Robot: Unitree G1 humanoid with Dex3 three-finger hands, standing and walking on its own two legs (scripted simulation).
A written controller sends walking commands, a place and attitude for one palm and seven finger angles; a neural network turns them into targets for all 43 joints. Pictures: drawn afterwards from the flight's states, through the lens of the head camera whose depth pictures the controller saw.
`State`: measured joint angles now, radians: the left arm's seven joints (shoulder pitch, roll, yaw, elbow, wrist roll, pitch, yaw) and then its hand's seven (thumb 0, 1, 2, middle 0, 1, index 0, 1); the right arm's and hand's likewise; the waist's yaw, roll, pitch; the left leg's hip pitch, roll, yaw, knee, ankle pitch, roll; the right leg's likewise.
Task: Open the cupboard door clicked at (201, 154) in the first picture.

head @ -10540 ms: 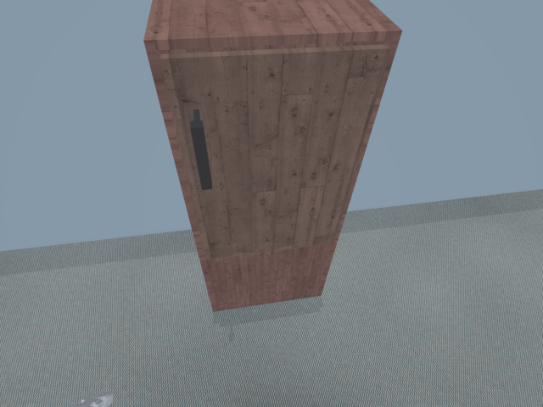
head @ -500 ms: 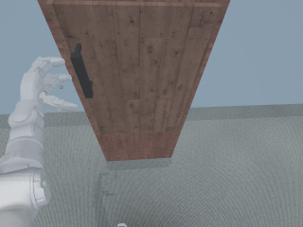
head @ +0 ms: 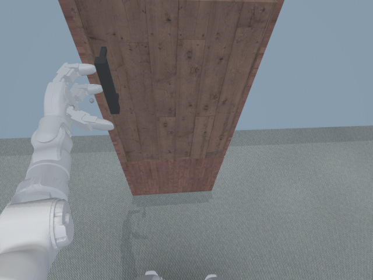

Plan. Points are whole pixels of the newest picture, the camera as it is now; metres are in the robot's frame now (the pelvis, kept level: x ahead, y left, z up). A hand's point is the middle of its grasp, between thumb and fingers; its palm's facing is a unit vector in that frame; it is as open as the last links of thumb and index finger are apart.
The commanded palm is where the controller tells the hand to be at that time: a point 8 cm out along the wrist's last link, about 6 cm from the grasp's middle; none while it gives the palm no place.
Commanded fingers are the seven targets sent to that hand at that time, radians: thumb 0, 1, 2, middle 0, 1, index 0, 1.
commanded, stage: slide the fingers in behind the handle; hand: left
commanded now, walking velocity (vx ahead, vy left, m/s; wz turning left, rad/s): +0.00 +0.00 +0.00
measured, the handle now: (109, 82) +0.53 +0.16 +0.10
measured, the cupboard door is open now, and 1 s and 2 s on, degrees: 0 0 1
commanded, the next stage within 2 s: close the thumb around the handle in 1.32 s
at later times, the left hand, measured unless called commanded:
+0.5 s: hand (109, 99) +0.48 +0.15 +0.10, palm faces +0.05 -1.00 +0.01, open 14.0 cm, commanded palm +0.45 +0.20 +0.10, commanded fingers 0.00 -0.50 0.30 -0.30 -1.20 -0.30 -1.20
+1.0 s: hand (119, 97) +0.48 +0.13 +0.10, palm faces +0.07 -1.00 +0.00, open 14.0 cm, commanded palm +0.45 +0.18 +0.10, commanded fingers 0.00 -0.50 0.30 -0.30 -1.20 -0.30 -1.20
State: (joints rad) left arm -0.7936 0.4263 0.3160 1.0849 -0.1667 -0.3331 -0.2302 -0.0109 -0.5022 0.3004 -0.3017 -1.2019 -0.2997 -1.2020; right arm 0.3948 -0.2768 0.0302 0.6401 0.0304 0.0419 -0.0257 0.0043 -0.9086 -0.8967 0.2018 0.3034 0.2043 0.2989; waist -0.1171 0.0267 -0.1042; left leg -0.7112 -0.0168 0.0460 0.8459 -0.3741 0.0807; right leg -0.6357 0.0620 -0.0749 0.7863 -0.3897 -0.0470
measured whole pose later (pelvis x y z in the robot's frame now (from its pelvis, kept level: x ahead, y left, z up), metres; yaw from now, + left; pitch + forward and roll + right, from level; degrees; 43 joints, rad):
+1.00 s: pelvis +0.01 -0.03 +0.00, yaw +0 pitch +14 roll -1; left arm -0.79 0.33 0.26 1.06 -0.15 -0.34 -0.09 -0.01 -0.50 0.30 -0.28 -1.20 -0.29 -1.20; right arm 0.38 -0.26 0.01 0.64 0.02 0.03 0.00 0.00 -0.91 -0.90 0.20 0.30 0.20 0.30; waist -0.11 0.03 -0.11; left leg -0.70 -0.01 0.03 0.83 -0.38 0.05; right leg -0.63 0.08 -0.08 0.79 -0.41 -0.08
